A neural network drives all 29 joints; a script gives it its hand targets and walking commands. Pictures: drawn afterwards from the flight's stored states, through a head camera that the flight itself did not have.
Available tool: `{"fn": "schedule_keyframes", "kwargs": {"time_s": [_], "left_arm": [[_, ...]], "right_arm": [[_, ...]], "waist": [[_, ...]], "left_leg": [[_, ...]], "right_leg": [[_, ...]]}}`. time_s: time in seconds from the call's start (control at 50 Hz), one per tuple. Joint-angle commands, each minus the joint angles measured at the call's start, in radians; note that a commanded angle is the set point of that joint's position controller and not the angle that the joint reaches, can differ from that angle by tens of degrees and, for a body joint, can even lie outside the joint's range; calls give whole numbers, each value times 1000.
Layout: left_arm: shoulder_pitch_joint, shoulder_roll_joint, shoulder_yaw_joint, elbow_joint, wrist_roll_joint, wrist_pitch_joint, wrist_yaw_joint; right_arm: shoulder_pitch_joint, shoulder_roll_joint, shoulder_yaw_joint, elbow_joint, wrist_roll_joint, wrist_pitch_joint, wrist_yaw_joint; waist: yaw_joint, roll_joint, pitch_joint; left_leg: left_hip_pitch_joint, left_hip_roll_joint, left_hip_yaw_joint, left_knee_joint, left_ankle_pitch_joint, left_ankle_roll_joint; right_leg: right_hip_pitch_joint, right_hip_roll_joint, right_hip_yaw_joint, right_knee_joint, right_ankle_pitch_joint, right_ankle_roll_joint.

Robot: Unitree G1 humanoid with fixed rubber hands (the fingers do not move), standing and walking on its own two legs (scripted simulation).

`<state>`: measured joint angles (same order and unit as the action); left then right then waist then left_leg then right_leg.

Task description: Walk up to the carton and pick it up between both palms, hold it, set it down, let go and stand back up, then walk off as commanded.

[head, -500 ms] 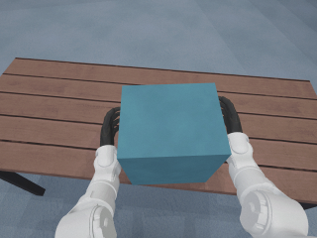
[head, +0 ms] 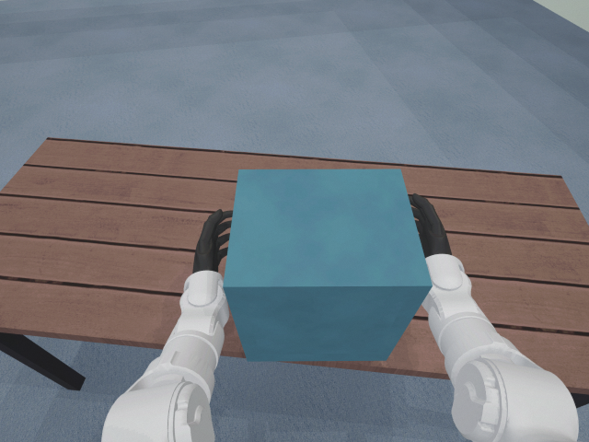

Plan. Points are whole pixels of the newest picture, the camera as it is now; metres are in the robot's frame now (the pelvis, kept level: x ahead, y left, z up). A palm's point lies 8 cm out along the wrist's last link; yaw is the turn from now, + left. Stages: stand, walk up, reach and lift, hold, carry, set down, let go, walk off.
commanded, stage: reach and lift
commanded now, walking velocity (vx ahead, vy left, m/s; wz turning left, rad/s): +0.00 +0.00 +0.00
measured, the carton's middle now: (318, 272) +0.38 +0.00 -0.01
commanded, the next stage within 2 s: none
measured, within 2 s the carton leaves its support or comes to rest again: neither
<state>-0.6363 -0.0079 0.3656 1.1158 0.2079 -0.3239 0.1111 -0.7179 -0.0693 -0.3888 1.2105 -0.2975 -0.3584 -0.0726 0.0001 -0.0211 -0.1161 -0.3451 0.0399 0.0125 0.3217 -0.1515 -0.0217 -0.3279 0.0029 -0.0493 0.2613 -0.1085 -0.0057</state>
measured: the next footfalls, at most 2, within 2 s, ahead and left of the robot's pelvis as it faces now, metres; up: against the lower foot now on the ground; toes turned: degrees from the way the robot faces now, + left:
none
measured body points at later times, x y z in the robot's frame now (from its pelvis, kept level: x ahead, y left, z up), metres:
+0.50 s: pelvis -0.01 +0.00 +0.00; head -0.02 +0.02 +0.45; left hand +0.38 +0.17 +0.07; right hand +0.39 -0.15 +0.11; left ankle -0.01 +0.13 -0.75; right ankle +0.00 -0.12 -0.75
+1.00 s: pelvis -0.01 +0.01 +0.00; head -0.05 +0.04 +0.45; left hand +0.37 +0.18 +0.13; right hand +0.38 -0.15 +0.16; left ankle -0.01 +0.13 -0.75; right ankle +0.00 -0.12 -0.75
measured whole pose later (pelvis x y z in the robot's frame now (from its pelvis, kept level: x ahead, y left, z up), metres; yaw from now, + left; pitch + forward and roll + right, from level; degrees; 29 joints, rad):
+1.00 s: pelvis -0.01 +0.01 +0.00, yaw +2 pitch -4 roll -1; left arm -0.52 0.00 0.27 0.37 0.21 0.40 0.03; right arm -0.66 -0.08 -0.08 0.71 0.11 0.18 -0.14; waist -0.07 -0.06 -0.03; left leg -0.08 0.02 -0.02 0.31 -0.17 -0.01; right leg -0.04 0.00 -0.06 0.23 -0.12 0.01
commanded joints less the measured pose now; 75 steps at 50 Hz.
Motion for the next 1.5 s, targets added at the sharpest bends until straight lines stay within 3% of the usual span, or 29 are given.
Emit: {"fn": "schedule_keyframes", "kwargs": {"time_s": [0.0,0.08,0.1,0.16,0.2,0.24,0.28,0.36,0.4,0.46,0.48,0.58,0.62,0.72,0.74,0.78,0.84,0.88,0.98,1.0,1.04,1.08,1.12,1.2,1.3,1.32,1.38,1.46,1.48], "left_arm": [[-614,-541,-298,-205,26,-31,-143],[-638,-620,-441,-320,-39,-40,-125],[-694,-636,-473,-366,-57,-55,-120],[-627,-633,-519,-359,-80,-31,-113],[-574,-636,-540,-355,-95,11,-119],[-533,-621,-517,-300,-85,73,-139],[-576,-567,-452,-300,-74,127,-168],[-646,-578,-452,-397,-91,192,-196],[-685,-631,-532,-505,-119,217,-179],[-719,-651,-593,-642,-146,254,-151],[-651,-652,-594,-632,-132,288,-144],[-647,-605,-547,-678,-99,427,-155],[-660,-568,-493,-668,-80,472,-179],[-680,-608,-555,-783,-120,528,-188],[-648,-620,-558,-755,-111,542,-192],[-604,-615,-561,-781,-114,576,-191],[-544,-575,-508,-811,-80,625,-220],[-553,-565,-506,-852,-69,650,-234],[-486,-541,-551,-921,-64,722,-260],[-471,-536,-551,-934,-66,733,-264],[-509,-547,-566,-971,-84,741,-271],[-535,-558,-602,-1024,-100,754,-268],[-510,-565,-608,-1037,-106,768,-267],[-503,-547,-573,-951,-93,803,-268],[-532,-550,-561,-975,-87,833,-265],[-558,-557,-574,-996,-94,830,-264],[-587,-548,-537,-924,-82,845,-263],[-609,-561,-559,-951,-93,847,-253],[-613,-569,-568,-984,-97,845,-250]], "right_arm": [[-496,634,365,-154,-4,-51,129],[-518,687,505,-266,92,-49,131],[-548,713,540,-327,108,-58,125],[-453,707,614,-326,166,-11,118],[-399,692,645,-341,197,36,103],[-373,651,617,-308,212,95,88],[-389,644,596,-311,217,150,74],[-500,702,616,-418,263,195,75],[-558,714,656,-506,305,195,89],[-572,731,698,-598,342,230,99],[-528,712,704,-582,364,262,100],[-519,622,598,-539,351,356,111],[-536,619,567,-510,341,384,109],[-618,650,612,-652,380,392,100],[-620,638,607,-667,378,397,94],[-631,635,640,-724,404,411,86],[-542,632,649,-719,415,449,56],[-508,624,637,-694,427,466,50],[-499,604,701,-817,470,489,22],[-506,606,721,-840,484,494,20],[-537,602,729,-897,486,504,16],[-553,599,736,-935,504,508,16],[-542,598,744,-965,511,519,14],[-559,565,709,-927,489,549,28],[-596,563,690,-914,494,561,45],[-586,549,674,-894,489,562,49],[-632,544,630,-853,468,569,65],[-629,534,613,-821,469,564,75],[-638,539,630,-849,475,560,74]], "waist": [[13,5,-470],[-6,54,-608],[5,60,-668],[-4,58,-605],[-32,23,-544],[-72,8,-398],[-73,-45,-264],[-38,-54,-285],[-25,33,-417],[-18,76,-515],[-4,88,-461],[-25,67,-277],[-31,15,-220],[-46,15,-418],[-61,26,-412],[-40,21,-392],[-55,-3,-306],[-72,18,-263],[-91,47,-249],[-79,36,-235],[-95,10,-261],[-106,39,-282],[-96,39,-271],[-90,9,-183],[-73,17,-226],[-86,38,-224],[-78,32,-184],[-88,67,-233],[-89,61,-281]], "left_leg": [[33,-43,59,-6,293,-10],[120,-39,20,54,438,-42],[107,-47,18,69,442,-45],[121,-52,2,65,400,-44],[138,-52,-17,42,331,-34],[163,-51,-22,11,243,-23],[149,-60,-12,-15,150,-4],[137,-68,-3,-38,151,-1],[187,-68,-12,-4,286,-35],[252,-67,-19,27,364,-51],[283,-62,-21,24,368,-54],[296,-48,-7,-45,144,-36],[263,-58,3,-75,51,-14],[321,-69,4,-33,202,-23],[346,-69,0,-27,215,-25],[345,-69,-6,-18,242,-25],[307,-86,0,-22,242,-8],[303,-89,-5,-25,233,-16],[315,-104,-2,-3,303,-26],[310,-105,-3,-5,301,-25],[318,-103,-4,-6,271,-21],[347,-99,-11,6,307,-30],[360,-94,-11,6,302,-32],[324,-83,-10,-32,173,-15],[345,-77,0,-38,146,-14],[334,-75,-4,-39,145,-22],[298,-72,4,-65,32,-13],[338,-61,1,-56,65,-25],[362,-65,2,-37,133,-27]], "right_leg": [[422,2,0,86,455,25],[408,19,-2,113,570,20],[413,18,7,122,574,18],[414,13,18,117,576,24],[424,19,19,105,554,26],[384,16,10,63,435,32],[397,-2,29,28,365,42],[415,0,32,26,316,45],[400,22,26,40,350,29],[348,34,22,34,334,21],[337,39,21,23,297,14],[261,37,10,-32,51,-3],[294,32,12,-41,15,9],[360,39,4,-15,176,19],[351,43,2,-19,187,20],[375,45,2,-18,200,19],[461,32,16,-13,267,36],[454,37,11,-8,254,38],[503,32,5,10,361,46],[507,31,9,12,371,49],[505,38,3,14,323,48],[479,44,-3,14,307,44],[462,46,-3,10,275,41],[407,46,-7,-13,134,29],[388,52,-14,-18,73,23],[387,55,-19,-15,74,18],[350,47,-18,-28,-31,11],[350,48,-21,-20,2,10],[372,51,-26,-12,66,13]]}}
